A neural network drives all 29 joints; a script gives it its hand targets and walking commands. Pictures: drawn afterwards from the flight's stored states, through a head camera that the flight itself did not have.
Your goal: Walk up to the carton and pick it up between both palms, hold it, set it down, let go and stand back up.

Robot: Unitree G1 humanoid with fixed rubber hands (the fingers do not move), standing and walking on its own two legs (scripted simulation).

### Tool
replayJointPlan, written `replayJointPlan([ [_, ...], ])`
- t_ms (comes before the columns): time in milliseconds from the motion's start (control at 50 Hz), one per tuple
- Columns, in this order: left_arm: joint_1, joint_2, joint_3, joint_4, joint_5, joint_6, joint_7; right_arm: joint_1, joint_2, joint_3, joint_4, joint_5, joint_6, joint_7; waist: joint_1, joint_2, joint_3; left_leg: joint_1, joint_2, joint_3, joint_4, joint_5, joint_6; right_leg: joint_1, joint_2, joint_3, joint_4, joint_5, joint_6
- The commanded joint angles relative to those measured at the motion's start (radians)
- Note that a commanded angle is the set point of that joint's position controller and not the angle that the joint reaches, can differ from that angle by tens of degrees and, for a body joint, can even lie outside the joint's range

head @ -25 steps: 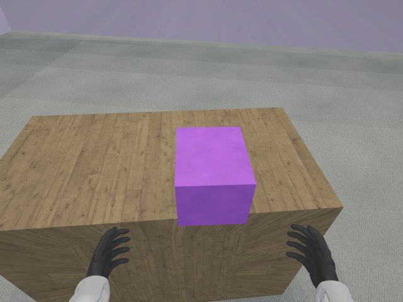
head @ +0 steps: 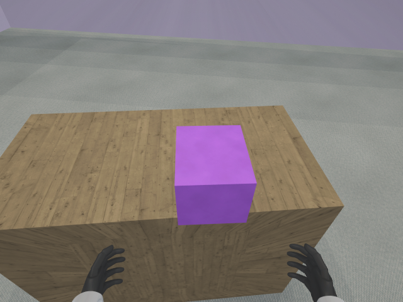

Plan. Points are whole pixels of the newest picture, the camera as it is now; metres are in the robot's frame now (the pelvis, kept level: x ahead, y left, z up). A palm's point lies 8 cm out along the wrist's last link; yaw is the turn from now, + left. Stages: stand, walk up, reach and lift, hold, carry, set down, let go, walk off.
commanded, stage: set down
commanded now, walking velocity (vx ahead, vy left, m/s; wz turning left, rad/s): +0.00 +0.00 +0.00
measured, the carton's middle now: (210, 173) +0.45 -0.03 +0.00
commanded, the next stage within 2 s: let go in 0.76 s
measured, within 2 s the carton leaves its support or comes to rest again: neither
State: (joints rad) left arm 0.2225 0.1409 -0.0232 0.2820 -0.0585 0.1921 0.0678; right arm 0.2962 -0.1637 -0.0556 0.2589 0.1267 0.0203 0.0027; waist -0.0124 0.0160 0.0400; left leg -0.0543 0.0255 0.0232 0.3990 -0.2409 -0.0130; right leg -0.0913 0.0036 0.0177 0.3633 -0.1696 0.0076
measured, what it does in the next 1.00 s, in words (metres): stands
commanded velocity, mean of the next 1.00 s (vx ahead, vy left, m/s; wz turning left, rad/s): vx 0.00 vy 0.00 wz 0.00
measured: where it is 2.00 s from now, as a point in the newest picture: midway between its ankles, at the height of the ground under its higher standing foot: outside the picture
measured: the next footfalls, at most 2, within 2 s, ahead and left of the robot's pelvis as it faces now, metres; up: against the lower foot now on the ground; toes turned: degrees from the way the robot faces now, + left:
none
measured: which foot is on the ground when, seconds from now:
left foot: down 0.00-1.00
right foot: down 0.00-1.00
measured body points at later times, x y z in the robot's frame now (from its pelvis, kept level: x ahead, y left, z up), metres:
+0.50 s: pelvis +0.01 +0.00 +0.00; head +0.00 +0.00 +0.45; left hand +0.19 +0.21 -0.07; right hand +0.19 -0.23 -0.06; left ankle -0.01 +0.12 -0.74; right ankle +0.03 -0.13 -0.74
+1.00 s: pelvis +0.02 +0.00 +0.00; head +0.01 +0.00 +0.45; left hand +0.18 +0.22 -0.09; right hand +0.19 -0.23 -0.08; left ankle -0.01 +0.12 -0.74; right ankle +0.03 -0.13 -0.74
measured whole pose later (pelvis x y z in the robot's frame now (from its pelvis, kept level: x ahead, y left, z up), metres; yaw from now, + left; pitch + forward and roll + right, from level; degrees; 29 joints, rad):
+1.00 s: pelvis +0.02 +0.00 +0.00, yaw +0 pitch -4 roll -1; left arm 0.22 0.16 0.01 0.53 0.00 0.13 0.02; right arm 0.20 -0.16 -0.06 0.68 0.04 -0.17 0.02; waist -0.01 0.02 0.04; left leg -0.05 0.03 0.02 0.40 -0.27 -0.01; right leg -0.09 0.00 0.02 0.36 -0.20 0.01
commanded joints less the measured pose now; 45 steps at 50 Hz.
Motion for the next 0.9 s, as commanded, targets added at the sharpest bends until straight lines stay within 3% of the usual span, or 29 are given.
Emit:
replayJointPlan([
  [0, -0.101, 0.113, 0.021, -0.094, 0.03, -0.043, -0.007, -0.142, -0.124, -0.023, -0.031, -0.099, -0.046, 0.023, 0.051, -0.019, 0.08, -0.088, -0.029, 0.062, -0.138, 0.022, -0.01, -0.032, 0.016, -0.016, -0.092, -0.069, -0.048],
  [60, -0.103, 0.108, 0.033, -0.073, 0.035, -0.045, -0.006, -0.144, -0.141, -0.018, -0.012, -0.109, -0.058, 0.029, 0.061, -0.018, 0.051, -0.078, -0.029, 0.065, -0.127, 0.045, -0.013, -0.028, 0.019, -0.013, -0.084, -0.048, -0.048],
  [80, -0.088, 0.106, 0.026, -0.023, 0.038, -0.042, -0.016, -0.137, -0.131, -0.015, 0.039, -0.113, -0.052, 0.026, 0.045, -0.039, 0.08, -0.073, -0.031, 0.062, -0.129, 0.038, -0.011, -0.038, 0.02, -0.013, -0.092, -0.05, -0.045],
  [100, -0.102, 0.117, 0.033, -0.061, 0.041, -0.046, -0.011, -0.144, -0.129, -0.017, 0.02, -0.112, -0.058, 0.025, 0.058, -0.014, 0.07, -0.084, -0.03, 0.065, -0.124, 0.045, -0.016, -0.029, 0.016, -0.013, -0.083, -0.042, -0.046],
  [120, -0.106, 0.114, 0.025, -0.067, 0.037, -0.053, -0.009, -0.141, -0.126, -0.016, 0.03, -0.111, -0.06, 0.028, 0.051, -0.018, 0.046, -0.084, -0.027, 0.061, -0.12, 0.055, -0.012, -0.017, 0.019, -0.013, -0.08, -0.026, -0.05],
  [200, -0.101, 0.112, 0.035, 0.001, 0.059, -0.05, -0.018, -0.147, -0.12, -0.004, 0.109, -0.117, -0.075, 0.03, 0.053, -0.009, 0.054, -0.061, -0.035, 0.069, -0.108, 0.078, -0.02, -0.028, 0.016, -0.013, -0.083, -0.013, -0.048],
  [260, -0.094, 0.112, 0.04, 0.005, 0.059, -0.056, -0.022, -0.154, -0.125, -0.004, 0.092, -0.121, -0.093, 0.031, 0.059, -0.03, 0.059, -0.055, -0.034, 0.063, -0.107, 0.092, -0.019, -0.031, 0.023, -0.019, -0.084, -0.001, -0.047],
  [300, -0.108, 0.114, 0.044, 0.022, 0.07, -0.061, -0.021, -0.158, -0.123, 0.005, 0.138, -0.127, -0.101, 0.035, 0.059, -0.008, 0.048, -0.052, -0.029, 0.06, -0.103, 0.106, -0.023, -0.034, 0.025, -0.021, -0.074, 0.009, -0.049],
  [420, -0.105, 0.136, 0.062, 0.037, 0.068, -0.072, -0.038, -0.134, -0.101, 0.017, 0.175, -0.147, -0.128, 0.016, 0.044, -0.032, 0.044, -0.045, -0.036, 0.071, -0.086, 0.14, -0.016, -0.004, 0.019, -0.019, -0.071, 0.065, -0.032],
  [460, -0.112, 0.125, 0.073, 0.078, 0.089, -0.073, -0.037, -0.148, -0.105, 0.017, 0.224, -0.146, -0.14, 0.021, 0.06, 0.0, 0.043, -0.04, -0.039, 0.076, -0.078, 0.16, -0.027, -0.012, 0.02, -0.019, -0.068, 0.068, -0.033],
  [520, -0.099, 0.121, 0.069, 0.101, 0.092, -0.075, -0.041, -0.143, -0.115, 0.024, 0.253, -0.149, -0.157, 0.025, 0.048, 0.007, 0.026, -0.006, -0.032, 0.065, -0.068, 0.198, -0.033, -0.031, 0.028, -0.027, -0.072, 0.077, -0.035],
  [540, -0.106, 0.125, 0.07, 0.08, 0.082, -0.084, -0.045, -0.133, -0.1, 0.02, 0.248, -0.15, -0.168, 0.019, 0.054, -0.018, 0.015, -0.013, -0.035, 0.074, -0.061, 0.208, -0.032, -0.014, 0.029, -0.026, -0.069, 0.093, -0.031],
  [560, -0.105, 0.125, 0.068, 0.085, 0.086, -0.088, -0.038, -0.149, -0.124, 0.015, 0.26, -0.151, -0.176, 0.025, 0.046, 0.0, 0.009, 0.005, -0.027, 0.062, -0.059, 0.227, -0.033, -0.035, 0.031, -0.029, -0.067, 0.101, -0.034],
  [580, -0.105, 0.131, 0.075, 0.121, 0.08, -0.087, -0.049, -0.148, -0.1, 0.022, 0.266, -0.163, -0.182, 0.017, 0.048, -0.035, 0.02, -0.015, -0.032, 0.065, -0.056, 0.207, -0.027, -0.02, 0.028, -0.025, -0.064, 0.1, -0.028],
  [600, -0.121, 0.136, 0.076, 0.083, 0.072, -0.094, -0.046, -0.154, -0.105, 0.017, 0.237, -0.158, -0.191, 0.014, 0.048, -0.023, 0.011, -0.01, -0.029, 0.07, -0.055, 0.213, -0.023, -0.021, 0.027, -0.026, -0.064, 0.108, -0.027],
  [620, -0.109, 0.126, 0.074, 0.123, 0.086, -0.09, -0.047, -0.149, -0.102, 0.022, 0.301, -0.161, -0.191, 0.016, 0.047, -0.01, 0.016, -0.008, -0.031, 0.068, -0.052, 0.225, -0.03, -0.014, 0.03, -0.024, -0.062, 0.111, -0.031],
  [660, -0.114, 0.126, 0.073, 0.134, 0.09, -0.088, -0.045, -0.162, -0.107, 0.015, 0.324, -0.168, -0.197, 0.019, 0.042, 0.005, 0.04, -0.001, -0.026, 0.063, -0.051, 0.227, -0.036, -0.034, 0.033, -0.031, -0.062, 0.099, -0.033],
  [760, -0.128, 0.128, 0.08, 0.154, 0.094, -0.09, -0.049, -0.182, -0.11, 0.013, 0.336, -0.171, -0.212, 0.016, 0.038, 0.004, 0.034, -0.007, -0.025, 0.066, -0.05, 0.221, -0.033, -0.028, 0.035, -0.035, -0.057, 0.103, -0.031],
  [780, -0.139, 0.139, 0.087, 0.142, 0.093, -0.095, -0.047, -0.194, -0.102, 0.011, 0.338, -0.17, -0.216, 0.014, 0.051, 0.0, 0.023, -0.011, -0.028, 0.067, -0.05, 0.206, -0.034, -0.022, 0.032, -0.034, -0.059, 0.091, -0.028],
  [840, -0.133, 0.131, 0.077, 0.133, 0.085, -0.096, -0.045, -0.181, -0.105, 0.002, 0.371, -0.172, -0.222, 0.014, 0.04, 0.009, 0.015, 0.004, -0.027, 0.067, -0.044, 0.223, -0.033, -0.025, 0.029, -0.033, -0.055, 0.112, -0.026],
  [880, -0.133, 0.135, 0.083, 0.155, 0.089, -0.097, -0.049, -0.19, -0.115, -0.003, 0.371, -0.172, -0.228, 0.013, 0.036, -0.017, 0.02, -0.002, -0.025, 0.064, -0.045, 0.212, -0.028, -0.023, 0.03, -0.037, -0.052, 0.122, -0.021],
])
